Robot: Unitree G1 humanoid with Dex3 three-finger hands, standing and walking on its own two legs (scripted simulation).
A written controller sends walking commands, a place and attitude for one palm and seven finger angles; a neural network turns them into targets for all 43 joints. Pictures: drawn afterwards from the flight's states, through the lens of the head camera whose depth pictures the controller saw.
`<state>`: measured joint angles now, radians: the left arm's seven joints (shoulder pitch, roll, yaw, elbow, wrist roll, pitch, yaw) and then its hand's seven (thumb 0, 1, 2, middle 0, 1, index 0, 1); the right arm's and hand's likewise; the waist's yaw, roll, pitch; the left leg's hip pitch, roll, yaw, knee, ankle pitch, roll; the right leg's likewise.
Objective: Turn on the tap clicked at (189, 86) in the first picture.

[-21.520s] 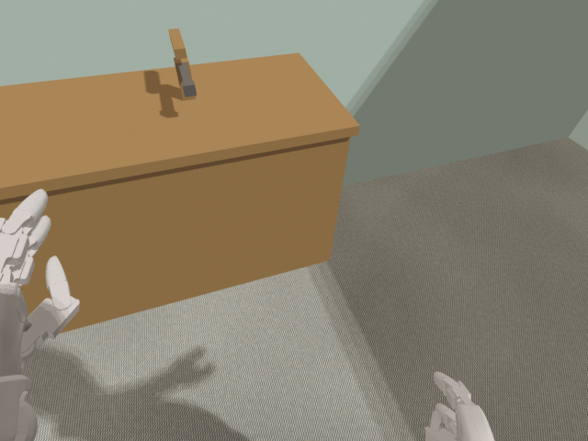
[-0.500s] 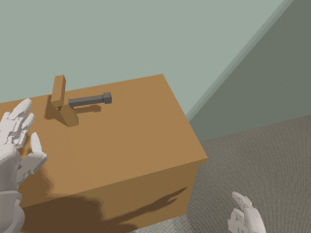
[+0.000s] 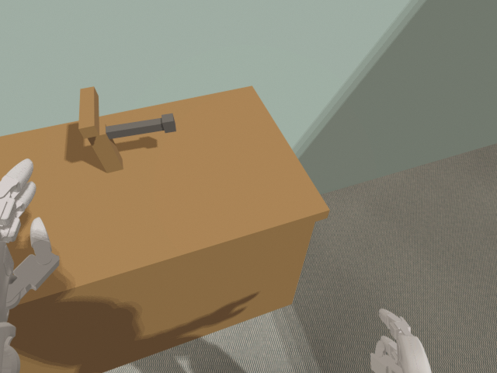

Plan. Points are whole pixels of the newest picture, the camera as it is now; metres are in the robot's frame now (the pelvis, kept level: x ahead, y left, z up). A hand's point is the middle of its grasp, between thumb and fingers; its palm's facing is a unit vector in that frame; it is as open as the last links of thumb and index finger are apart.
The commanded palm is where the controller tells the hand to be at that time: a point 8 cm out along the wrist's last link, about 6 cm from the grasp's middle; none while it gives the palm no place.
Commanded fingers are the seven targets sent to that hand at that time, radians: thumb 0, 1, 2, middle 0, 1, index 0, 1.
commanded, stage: step back with the hand held close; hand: left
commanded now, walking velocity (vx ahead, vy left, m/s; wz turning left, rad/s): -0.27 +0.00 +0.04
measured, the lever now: (168, 123) +0.58 +0.23 +0.06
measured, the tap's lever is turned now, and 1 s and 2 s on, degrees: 85 85 85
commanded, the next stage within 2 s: stop stepping back and stand still in 0.94 s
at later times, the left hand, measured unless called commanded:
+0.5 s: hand (33, 291) +0.17 +0.24 +0.17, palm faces +0.43 -0.80 -0.42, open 7.5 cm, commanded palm +0.11 +0.28 +0.18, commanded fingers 0.00 0.90 0.90 -0.20 -0.30 -0.20 -0.30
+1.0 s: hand out of the picture +0.09 +0.25 +0.17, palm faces +0.49 -0.78 -0.38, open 7.5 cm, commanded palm +0.03 +0.27 +0.18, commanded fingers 0.00 0.90 0.90 -0.20 -0.30 -0.20 -0.30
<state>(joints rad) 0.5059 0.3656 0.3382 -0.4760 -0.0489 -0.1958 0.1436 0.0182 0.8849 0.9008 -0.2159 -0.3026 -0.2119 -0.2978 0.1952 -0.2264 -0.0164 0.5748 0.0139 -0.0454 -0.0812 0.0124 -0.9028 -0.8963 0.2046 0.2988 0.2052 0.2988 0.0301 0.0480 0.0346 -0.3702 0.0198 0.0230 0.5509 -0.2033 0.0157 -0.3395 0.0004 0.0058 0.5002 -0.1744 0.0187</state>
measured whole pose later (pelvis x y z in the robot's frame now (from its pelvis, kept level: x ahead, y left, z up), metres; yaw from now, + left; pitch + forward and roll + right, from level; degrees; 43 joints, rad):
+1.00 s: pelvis -0.11 -0.01 +0.00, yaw +3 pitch +0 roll +0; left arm 0.46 0.39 0.40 -0.53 -0.06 -0.20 0.17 0.02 0.88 0.90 -0.22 -0.30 -0.21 -0.30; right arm 0.20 -0.15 -0.03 0.62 -0.01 -0.14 -0.04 0.01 -0.90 -0.90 0.20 0.30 0.21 0.30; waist 0.02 -0.03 0.06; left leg -0.36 0.08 0.03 0.56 -0.20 -0.04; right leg -0.48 0.04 0.03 0.89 -0.43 0.03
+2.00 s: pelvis -0.17 -0.02 +0.01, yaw +1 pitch -1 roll -1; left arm 0.46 0.32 0.31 -0.44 -0.04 -0.15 0.16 0.02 0.89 0.90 -0.21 -0.30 -0.21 -0.30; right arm 0.22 -0.21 0.00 0.64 0.00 -0.11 -0.06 0.01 -0.90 -0.90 0.21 0.30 0.21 0.30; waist 0.01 0.02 0.03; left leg -0.21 0.03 0.01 0.49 -0.25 0.00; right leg -0.22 0.05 0.02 0.43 -0.19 -0.03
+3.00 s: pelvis -0.15 +0.00 +0.01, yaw +1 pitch -1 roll -1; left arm 0.46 0.34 0.31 -0.44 -0.05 -0.13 0.15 0.02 0.89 0.90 -0.21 -0.30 -0.21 -0.30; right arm 0.19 -0.21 0.00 0.61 0.00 -0.06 -0.07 0.01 -0.90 -0.90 0.21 0.30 0.21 0.30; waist 0.01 0.02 0.01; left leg -0.17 0.01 0.03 0.44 -0.25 0.01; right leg -0.18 0.03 0.03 0.39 -0.19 -0.01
